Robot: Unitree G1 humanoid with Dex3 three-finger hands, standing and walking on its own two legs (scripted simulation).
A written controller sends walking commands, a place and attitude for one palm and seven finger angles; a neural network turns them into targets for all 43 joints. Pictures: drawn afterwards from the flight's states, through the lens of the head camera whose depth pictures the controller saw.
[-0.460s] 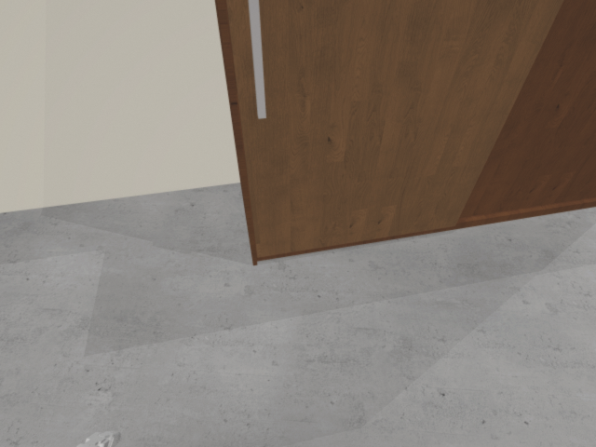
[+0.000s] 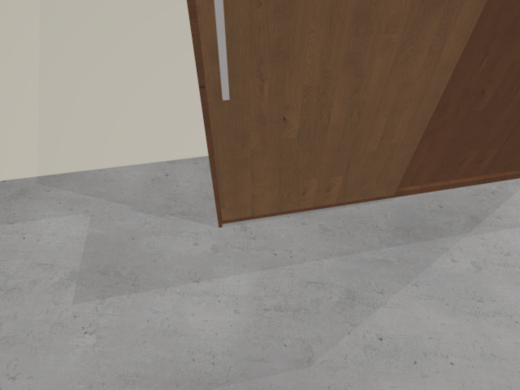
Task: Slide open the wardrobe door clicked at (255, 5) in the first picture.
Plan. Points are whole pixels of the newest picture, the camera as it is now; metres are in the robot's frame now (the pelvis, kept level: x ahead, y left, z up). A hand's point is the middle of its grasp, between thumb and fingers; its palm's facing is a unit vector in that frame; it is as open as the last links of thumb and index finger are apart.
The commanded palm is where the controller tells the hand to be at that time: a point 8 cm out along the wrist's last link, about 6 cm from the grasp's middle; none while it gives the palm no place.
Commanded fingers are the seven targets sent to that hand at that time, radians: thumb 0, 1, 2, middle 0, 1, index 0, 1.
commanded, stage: stand and wait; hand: left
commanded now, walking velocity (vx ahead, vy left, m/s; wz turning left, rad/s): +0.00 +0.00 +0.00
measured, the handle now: (221, 45) +0.96 +0.18 +0.11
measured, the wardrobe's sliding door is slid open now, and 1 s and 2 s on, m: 0.00 0.00 0.00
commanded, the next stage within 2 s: look at it before walking up in 0.36 s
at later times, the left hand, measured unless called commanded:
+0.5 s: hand out of the picture +0.08 +0.24 -0.15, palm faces -0.03 -0.94 -0.34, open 7.4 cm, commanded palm none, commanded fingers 0.00 0.90 0.90 -0.20 -0.30 -0.20 -0.30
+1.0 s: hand out of the picture +0.08 +0.25 -0.15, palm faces -0.03 -0.94 -0.34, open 7.4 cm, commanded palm none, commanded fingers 0.00 0.90 0.90 -0.20 -0.30 -0.20 -0.30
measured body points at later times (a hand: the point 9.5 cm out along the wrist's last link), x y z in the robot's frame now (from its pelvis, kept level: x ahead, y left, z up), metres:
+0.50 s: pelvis +0.00 +0.00 +0.00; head -0.01 -0.01 +0.45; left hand +0.08 +0.29 -0.13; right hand +0.07 -0.30 -0.13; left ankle +0.01 +0.12 -0.74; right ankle +0.01 -0.12 -0.74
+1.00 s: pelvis +0.00 +0.00 +0.00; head +0.01 +0.00 +0.45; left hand +0.08 +0.30 -0.13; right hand +0.08 -0.30 -0.13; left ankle +0.01 +0.12 -0.74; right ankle +0.01 -0.12 -0.74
